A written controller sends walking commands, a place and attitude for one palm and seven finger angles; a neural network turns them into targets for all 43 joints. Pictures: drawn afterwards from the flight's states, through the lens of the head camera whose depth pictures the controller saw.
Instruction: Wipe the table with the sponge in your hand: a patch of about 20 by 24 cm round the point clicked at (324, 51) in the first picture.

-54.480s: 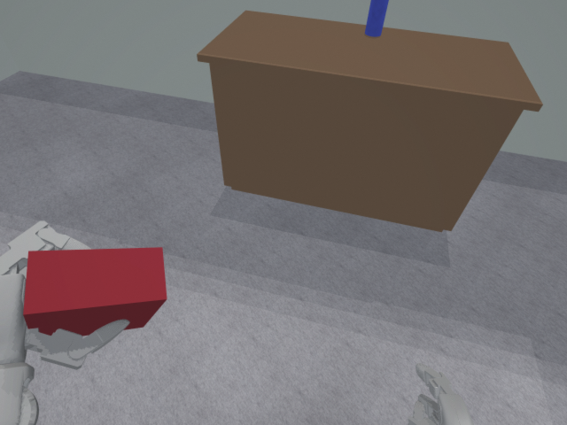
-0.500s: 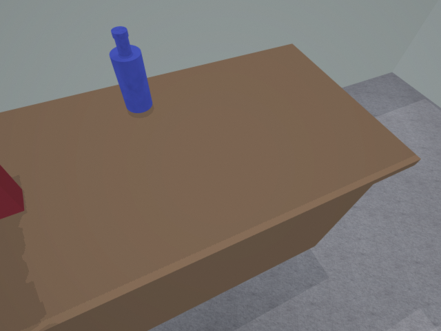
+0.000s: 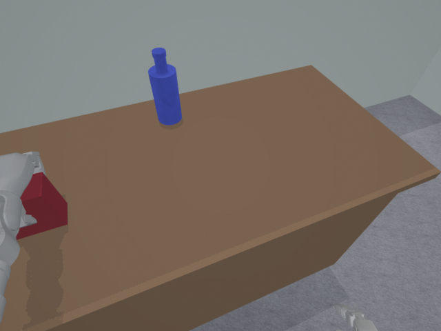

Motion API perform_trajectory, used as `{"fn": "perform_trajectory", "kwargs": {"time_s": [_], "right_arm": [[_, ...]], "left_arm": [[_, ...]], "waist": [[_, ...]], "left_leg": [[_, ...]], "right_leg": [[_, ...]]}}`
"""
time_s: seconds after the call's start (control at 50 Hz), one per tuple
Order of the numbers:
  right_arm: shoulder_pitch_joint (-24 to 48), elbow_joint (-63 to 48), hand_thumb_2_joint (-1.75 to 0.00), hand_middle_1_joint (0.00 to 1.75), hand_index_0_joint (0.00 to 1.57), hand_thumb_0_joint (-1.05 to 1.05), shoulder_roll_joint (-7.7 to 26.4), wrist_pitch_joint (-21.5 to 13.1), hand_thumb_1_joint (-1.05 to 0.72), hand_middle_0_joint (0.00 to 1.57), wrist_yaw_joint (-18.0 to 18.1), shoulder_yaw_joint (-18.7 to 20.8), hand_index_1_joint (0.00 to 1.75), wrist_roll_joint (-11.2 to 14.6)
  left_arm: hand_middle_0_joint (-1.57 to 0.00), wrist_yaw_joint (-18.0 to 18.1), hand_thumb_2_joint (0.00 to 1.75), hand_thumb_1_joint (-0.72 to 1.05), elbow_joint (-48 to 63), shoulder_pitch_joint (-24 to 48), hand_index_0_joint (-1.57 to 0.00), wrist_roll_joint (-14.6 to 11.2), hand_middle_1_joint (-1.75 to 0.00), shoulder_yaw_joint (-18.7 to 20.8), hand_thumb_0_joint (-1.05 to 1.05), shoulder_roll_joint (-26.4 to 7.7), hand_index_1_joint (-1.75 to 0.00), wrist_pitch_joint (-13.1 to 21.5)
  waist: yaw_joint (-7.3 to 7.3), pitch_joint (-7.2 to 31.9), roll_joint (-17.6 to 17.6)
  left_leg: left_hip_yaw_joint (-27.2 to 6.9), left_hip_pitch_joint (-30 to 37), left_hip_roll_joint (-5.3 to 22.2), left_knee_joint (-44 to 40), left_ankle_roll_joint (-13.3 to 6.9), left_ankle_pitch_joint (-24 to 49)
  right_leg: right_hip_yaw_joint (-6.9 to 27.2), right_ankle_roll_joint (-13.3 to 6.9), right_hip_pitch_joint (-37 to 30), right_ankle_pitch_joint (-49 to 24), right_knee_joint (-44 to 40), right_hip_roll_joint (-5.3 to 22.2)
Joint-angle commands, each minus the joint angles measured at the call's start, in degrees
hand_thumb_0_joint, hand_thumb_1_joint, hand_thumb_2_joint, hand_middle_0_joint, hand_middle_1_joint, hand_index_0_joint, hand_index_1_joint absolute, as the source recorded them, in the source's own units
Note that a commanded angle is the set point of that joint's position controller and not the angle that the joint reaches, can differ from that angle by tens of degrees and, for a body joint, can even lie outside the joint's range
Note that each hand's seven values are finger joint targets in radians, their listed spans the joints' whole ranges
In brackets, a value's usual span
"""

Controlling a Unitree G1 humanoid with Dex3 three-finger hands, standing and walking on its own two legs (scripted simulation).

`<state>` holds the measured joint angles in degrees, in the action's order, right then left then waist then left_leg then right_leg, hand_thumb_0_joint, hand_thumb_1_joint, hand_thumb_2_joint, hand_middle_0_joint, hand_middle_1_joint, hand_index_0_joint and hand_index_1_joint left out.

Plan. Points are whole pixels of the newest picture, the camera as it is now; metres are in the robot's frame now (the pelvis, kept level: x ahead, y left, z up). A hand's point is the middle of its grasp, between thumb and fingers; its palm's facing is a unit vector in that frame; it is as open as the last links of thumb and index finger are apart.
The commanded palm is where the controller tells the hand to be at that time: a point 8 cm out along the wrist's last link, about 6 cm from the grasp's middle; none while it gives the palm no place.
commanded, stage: wipe back along the first lane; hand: left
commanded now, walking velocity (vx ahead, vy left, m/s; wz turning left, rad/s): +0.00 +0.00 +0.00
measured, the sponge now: (23, 214) +0.29 +0.42 +0.02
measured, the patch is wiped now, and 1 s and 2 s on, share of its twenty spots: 1.00 1.00 1.00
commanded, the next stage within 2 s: lift the sponge slowly off the table in 1.06 s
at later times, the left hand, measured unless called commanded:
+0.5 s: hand (18, 216) +0.26 +0.38 +0.08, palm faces -0.02 -0.01 -1.00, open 9.8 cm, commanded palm +0.21 +0.36 +0.10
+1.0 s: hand (13, 248) +0.21 +0.35 +0.08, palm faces -0.04 -0.02 -1.00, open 9.8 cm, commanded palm +0.16 +0.34 +0.10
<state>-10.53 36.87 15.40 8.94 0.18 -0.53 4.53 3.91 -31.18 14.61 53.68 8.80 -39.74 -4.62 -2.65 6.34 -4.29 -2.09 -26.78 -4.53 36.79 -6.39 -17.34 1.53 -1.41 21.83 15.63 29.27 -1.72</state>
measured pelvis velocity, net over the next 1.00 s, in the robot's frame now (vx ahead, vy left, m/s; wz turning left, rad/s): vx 0.02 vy -0.03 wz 0.00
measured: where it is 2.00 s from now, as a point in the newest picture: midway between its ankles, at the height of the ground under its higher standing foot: outside the picture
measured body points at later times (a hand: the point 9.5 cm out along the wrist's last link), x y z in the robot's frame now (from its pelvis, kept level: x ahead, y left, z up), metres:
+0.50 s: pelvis +0.01 -0.01 +0.00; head +0.02 -0.02 +0.45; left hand +0.26 +0.37 +0.13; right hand +0.18 -0.25 -0.10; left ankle +0.00 +0.04 -0.73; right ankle -0.01 -0.16 -0.73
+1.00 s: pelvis +0.02 -0.03 +0.01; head +0.02 -0.05 +0.46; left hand +0.21 +0.35 +0.13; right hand +0.22 -0.26 -0.09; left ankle +0.00 +0.04 -0.73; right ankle -0.01 -0.16 -0.73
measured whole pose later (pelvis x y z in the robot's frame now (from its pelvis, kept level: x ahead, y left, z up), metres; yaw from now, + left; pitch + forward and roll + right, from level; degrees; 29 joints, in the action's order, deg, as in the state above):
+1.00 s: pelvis +0.02 -0.03 +0.01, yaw +0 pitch +3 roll -3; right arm -6.0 37.9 15.7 4.9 1.5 -0.6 3.1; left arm 5.1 -3.3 -15.3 47.8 13.3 -36.2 -8.8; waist -5.3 4.3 -4.8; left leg -2.5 -18.8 -3.0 33.6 -4.3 -18.0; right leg 1.7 0.0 14.4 15.7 26.6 -3.0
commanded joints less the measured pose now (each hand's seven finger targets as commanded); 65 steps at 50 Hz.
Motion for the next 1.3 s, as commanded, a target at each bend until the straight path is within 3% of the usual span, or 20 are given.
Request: {"fn": "perform_trajectory", "kwargs": {"time_s": [0.0,0.16,0.2,0.28,0.3,0.46,0.5,0.52,0.6,0.64,0.68,0.74,0.8,0.86,0.9,1.08,1.18,1.22,1.24,1.28], "right_arm": [[4.6,-7.1,-0.9,0.3,0.2,0.0,9.7,-2.5,-0.9,0.2,0.8,3.2,0.3,-0.2],[5.9,-7.5,-0.9,0.3,0.2,0.0,9.2,-3.5,-0.9,0.2,0.5,3.2,0.3,-0.4],[6.8,-7.3,-0.9,0.3,0.2,0.0,9.5,-3.8,-0.9,0.2,0.4,3.2,0.3,-0.5],[7.5,-7.6,-0.9,0.3,0.2,0.0,9.0,-4.4,-0.9,0.2,0.2,3.2,0.3,-0.6],[7.9,-7.2,-0.9,0.3,0.2,0.0,9.2,-4.5,-0.9,0.2,0.3,3.3,0.3,-0.6],[9.2,-7.2,-0.9,0.3,0.2,0.0,8.7,-5.4,-0.9,0.2,0.6,3.1,0.3,-0.7],[9.7,-7.0,-0.9,0.3,0.2,0.0,8.8,-5.6,-0.9,0.2,0.6,3.1,0.3,-0.7],[9.8,-7.6,-0.9,0.3,0.2,0.0,8.5,-5.7,-0.9,0.2,0.6,3.0,0.3,-0.8],[10.4,-7.1,-0.9,0.3,0.2,0.0,8.6,-6.0,-0.9,0.2,0.8,3.0,0.3,-0.9],[10.4,-7.7,-0.9,0.3,0.2,0.0,8.0,-6.4,-0.9,0.2,0.6,2.9,0.3,-1.0],[10.6,-7.3,-0.9,0.3,0.2,0.0,8.2,-6.4,-0.9,0.2,0.6,3.0,0.3,-1.1],[11.0,-7.7,-0.9,0.3,0.2,0.0,8.0,-6.4,-0.9,0.2,0.8,3.0,0.3,-1.2],[11.8,-7.3,-0.9,0.3,0.2,0.0,8.3,-6.4,-0.9,0.2,1.1,2.8,0.3,-1.3],[11.7,-7.5,-0.9,0.3,0.2,0.0,7.9,-6.3,-0.9,0.2,1.7,2.8,0.3,-1.3],[12.3,-7.3,-0.9,0.3,0.2,0.0,8.1,-6.6,-0.9,0.2,1.8,2.7,0.3,-1.4],[12.0,-7.9,-0.9,0.3,0.2,0.0,7.6,-6.9,-0.9,0.2,2.0,2.8,0.3,-1.6],[12.4,-7.7,-0.9,0.3,0.2,0.0,7.9,-6.7,-0.9,0.2,2.6,3.0,0.3,-1.6],[12.4,-8.0,-0.9,0.3,0.2,0.0,7.8,-7.0,-0.9,0.2,2.6,3.0,0.3,-1.7],[12.9,-8.2,-0.9,0.3,0.2,0.0,7.4,-7.1,-0.9,0.2,2.8,2.9,0.3,-1.6],[12.7,-7.8,-0.9,0.3,0.2,0.0,7.6,-6.9,-0.9,0.2,3.0,3.0,0.3,-1.7]], "left_arm": [[-1.2,-1.8,1.3,0.1,4.0,1.7,-1.2,-0.3,-1.6,1.4,0.0,-9.1,-1.6,-0.4],[-1.2,-1.3,1.3,0.1,8.3,-4.9,-1.2,-1.8,-1.6,0.7,0.0,-5.9,-1.6,-1.9],[-1.2,-1.0,1.3,0.1,10.5,-7.6,-1.2,-2.3,-1.6,3.1,0.0,-7.7,-1.6,-1.9],[-1.2,-0.8,1.3,0.1,13.9,-11.5,-1.2,-3.6,-1.6,1.6,0.0,-4.8,-1.6,-3.0],[-1.2,-0.7,1.3,0.1,15.0,-11.5,-1.2,-3.8,-1.6,3.3,0.0,-6.6,-1.6,-3.0],[-1.2,-0.8,1.3,0.1,19.0,-17.7,-1.2,-4.9,-1.6,2.3,0.0,-4.1,-1.6,-4.7],[-1.2,-0.7,1.3,0.1,20.6,-19.9,-1.2,-5.2,-1.6,4.9,0.0,-6.4,-1.6,-4.6],[-1.2,-0.8,1.3,0.1,21.5,-20.0,-1.2,-5.4,-1.6,3.1,0.0,-4.4,-1.6,-4.7],[-1.2,-0.7,1.3,0.1,23.1,-24.0,-1.2,-5.8,-1.6,6.3,0.0,-6.7,-1.6,-4.3],[-1.2,-0.7,1.3,0.1,25.4,-28.4,-1.2,-6.3,-1.6,4.8,0.0,-3.9,-1.6,-4.1],[-1.2,-0.5,1.3,0.1,25.8,-30.0,-1.2,-6.5,-1.6,6.4,0.0,-5.2,-1.6,-4.2],[-1.2,-0.1,1.3,0.1,28.2,-29.7,-1.2,-6.7,-1.6,6.2,0.0,-4.7,-1.6,-4.5],[-1.2,0.1,1.3,0.1,29.1,-31.2,-1.2,-7.0,-1.6,9.2,0.0,-7.7,-1.6,-4.5],[-1.2,-0.2,1.3,0.1,28.9,-31.5,-1.2,-6.9,-1.6,6.1,0.0,-4.1,-1.6,-4.8],[-1.2,-0.1,1.3,0.1,30.9,-30.8,-1.2,-6.6,-1.6,8.0,0.0,-6.8,-1.6,-4.5],[-1.2,0.2,1.3,0.1,32.5,-39.8,-1.2,-7.6,-1.6,9.0,0.0,-5.5,-1.6,-3.7],[-1.2,0.8,1.3,0.1,32.8,-35.2,-1.2,-7.3,-1.6,9.3,0.0,-6.4,-1.6,-4.0],[-1.2,1.2,1.3,0.1,35.0,-33.9,-1.2,-6.8,-1.6,11.6,0.0,-9.4,-1.6,-4.0],[-1.2,1.2,1.3,0.1,34.5,-34.6,-1.2,-7.0,-1.6,9.1,0.0,-6.4,-1.6,-4.1],[-1.2,1.1,1.3,0.1,34.6,-34.3,-1.2,-6.9,-1.6,10.4,0.0,-8.0,-1.6,-4.3]], "waist": [[-1.26,7.2,0.0],[-1.59,6.1,2.2],[-2.42,6.4,1.7],[-2.13,6.0,2.1],[-2.33,6.3,1.7],[-2.33,4.9,2.7],[-2.93,5.0,2.7],[-2.67,4.9,2.3],[-3.28,5.1,3.3],[-3.45,5.7,2.8],[-3.41,4.7,3.5],[-3.19,3.7,2.8],[-3.63,3.1,3.5],[-2.93,2.0,3.7],[-3.29,2.9,2.3],[-4.06,3.6,4.2],[-3.3,1.0,3.2],[-4.29,2.9,0.8],[-3.74,2.3,1.7],[-3.88,2.0,2.2]], "left_leg": [[-9.7,11.7,6.4,-8.7,6.8,13.5],[-9.7,11.7,6.7,-8.8,7.1,15.3],[-9.9,11.9,6.8,-9.0,7.2,16.8],[-8.6,11.9,6.4,-8.7,6.9,17.3],[-9.0,12.3,6.6,-8.9,6.9,18.0],[-6.9,11.8,5.6,-8.8,6.0,17.9],[-7.0,12.1,5.6,-9.0,6.1,18.9],[-6.3,11.6,5.4,-8.9,5.8,18.2],[-5.4,12.0,4.7,-8.3,5.3,19.9],[-5.3,12.7,5.0,-7.7,5.5,22.9],[-5.1,12.4,4.9,-7.7,5.3,22.0],[-4.8,12.2,4.9,-7.8,4.9,20.9],[-4.4,12.1,4.4,-7.8,4.4,19.5],[-3.8,11.7,4.2,-7.6,4.0,18.4],[-4.2,12.9,4.1,-7.7,4.0,18.6],[-3.5,12.1,3.6,-6.3,3.6,18.8],[-3.4,10.8,3.7,-6.7,3.4,15.6],[-3.8,12.0,3.5,-6.9,3.4,16.4],[-3.5,11.8,3.6,-6.9,3.3,15.8],[-3.8,11.9,3.6,-7.1,3.4,15.7]], "right_leg": [[-1.5,-3.4,0.8,-4.2,-1.7,-1.8],[-1.8,-3.1,-0.8,-5.3,-2.1,-1.7],[-1.3,-3.2,-2.0,-5.9,-2.1,-1.6],[-1.6,-3.0,-3.2,-7.0,-2.7,-1.5],[-1.2,-3.1,-3.6,-7.4,-2.7,-1.5],[-1.5,-3.1,-5.8,-9.2,-3.6,-1.5],[-1.0,-3.2,-6.9,-10.1,-3.5,-1.5],[-1.6,-3.1,-7.2,-9.9,-3.6,-1.5],[-0.6,-3.3,-9.1,-13.4,-3.9,-1.4],[-1.4,-3.0,-9.4,-15.1,-3.4,-1.2],[-1.1,-3.0,-9.2,-15.3,-3.7,-1.2],[-1.2,-3.0,-9.0,-15.2,-3.9,-1.2],[0.1,-3.2,-10.2,-16.2,-4.2,-1.2],[-0.6,-2.9,-9.3,-15.6,-4.4,-1.1],[0.6,-3.1,-9.7,-16.1,-4.6,-1.2],[0.4,-2.8,-11.0,-19.1,-3.7,-0.8],[0.4,-2.7,-8.9,-15.2,-4.3,-0.9],[0.4,-3.1,-10.1,-14.6,-4.1,-1.0],[0.0,-2.9,-9.8,-13.9,-4.1,-1.0],[0.2,-2.9,-9.9,-13.5,-4.5,-1.0]]}}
